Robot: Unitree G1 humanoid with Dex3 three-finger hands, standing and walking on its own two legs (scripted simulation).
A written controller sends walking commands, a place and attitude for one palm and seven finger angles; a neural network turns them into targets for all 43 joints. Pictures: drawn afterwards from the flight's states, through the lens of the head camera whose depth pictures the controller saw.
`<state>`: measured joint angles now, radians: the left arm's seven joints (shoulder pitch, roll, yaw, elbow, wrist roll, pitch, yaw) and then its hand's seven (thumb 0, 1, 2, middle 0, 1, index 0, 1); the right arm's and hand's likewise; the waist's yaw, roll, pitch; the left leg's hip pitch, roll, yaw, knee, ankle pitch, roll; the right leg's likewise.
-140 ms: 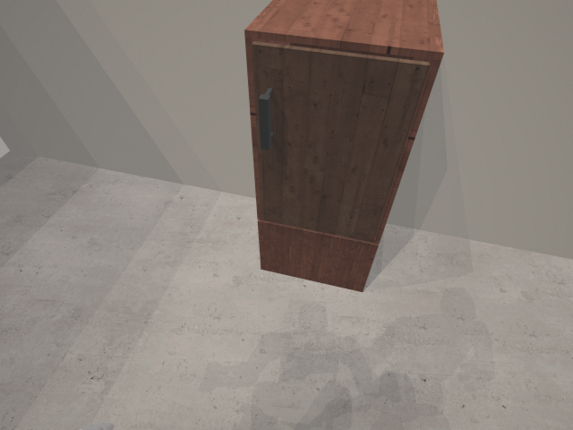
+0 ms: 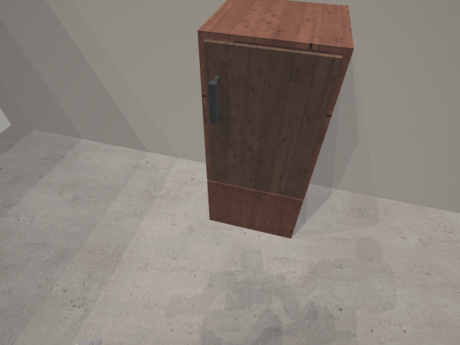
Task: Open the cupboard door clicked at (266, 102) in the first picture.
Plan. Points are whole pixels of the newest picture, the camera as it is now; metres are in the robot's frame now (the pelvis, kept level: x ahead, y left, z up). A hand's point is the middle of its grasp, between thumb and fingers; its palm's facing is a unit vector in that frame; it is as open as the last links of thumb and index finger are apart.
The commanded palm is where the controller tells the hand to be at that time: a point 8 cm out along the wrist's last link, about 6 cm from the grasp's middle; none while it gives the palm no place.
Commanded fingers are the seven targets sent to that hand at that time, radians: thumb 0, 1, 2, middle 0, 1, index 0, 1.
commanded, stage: stand and wait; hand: left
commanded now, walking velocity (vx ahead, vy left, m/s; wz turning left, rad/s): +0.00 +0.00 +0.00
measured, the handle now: (215, 100) +0.82 +0.10 +0.00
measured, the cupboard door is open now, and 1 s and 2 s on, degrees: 0 0 0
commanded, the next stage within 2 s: look at it before walking up in 0.70 s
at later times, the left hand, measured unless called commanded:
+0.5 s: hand out of the picture +0.04 +0.23 -0.15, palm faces -0.01 -0.94 -0.33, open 7.4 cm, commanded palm none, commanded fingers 0.00 0.90 0.90 -0.20 -0.30 -0.20 -0.30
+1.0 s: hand out of the picture +0.07 +0.22 -0.15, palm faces -0.02 -0.95 -0.31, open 7.4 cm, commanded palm none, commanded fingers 0.00 0.90 0.90 -0.20 -0.30 -0.20 -0.30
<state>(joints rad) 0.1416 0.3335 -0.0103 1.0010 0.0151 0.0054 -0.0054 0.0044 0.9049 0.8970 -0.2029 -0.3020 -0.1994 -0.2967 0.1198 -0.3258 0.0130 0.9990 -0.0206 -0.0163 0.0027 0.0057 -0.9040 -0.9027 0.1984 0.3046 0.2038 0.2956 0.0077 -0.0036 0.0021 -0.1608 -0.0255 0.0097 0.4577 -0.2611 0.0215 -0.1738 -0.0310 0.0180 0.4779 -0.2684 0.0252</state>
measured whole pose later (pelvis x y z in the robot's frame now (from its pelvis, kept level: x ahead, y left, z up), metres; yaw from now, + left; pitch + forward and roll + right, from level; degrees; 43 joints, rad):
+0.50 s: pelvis -0.01 -0.02 +0.00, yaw +0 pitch -2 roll +0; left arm 0.17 0.33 0.00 1.09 0.01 0.00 0.00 0.00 0.90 0.90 -0.20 -0.30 -0.20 -0.30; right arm 0.17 -0.33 0.01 1.11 -0.02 -0.01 0.00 0.01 -0.90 -0.90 0.20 0.30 0.20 0.30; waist 0.00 0.00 0.03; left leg -0.15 0.00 0.00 0.39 -0.21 -0.01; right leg -0.16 -0.01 0.01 0.42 -0.22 0.00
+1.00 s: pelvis -0.01 -0.02 +0.01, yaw +0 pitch -2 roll +0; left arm 0.14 0.32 0.00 1.09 0.01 -0.01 0.00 0.00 0.90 0.90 -0.20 -0.30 -0.20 -0.30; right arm 0.14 -0.32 0.01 1.11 -0.01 -0.02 0.00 0.00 -0.90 -0.90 0.20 0.30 0.20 0.30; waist 0.00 0.00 0.02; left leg -0.14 0.00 0.00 0.37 -0.20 -0.01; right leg -0.15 0.00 0.00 0.40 -0.21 0.00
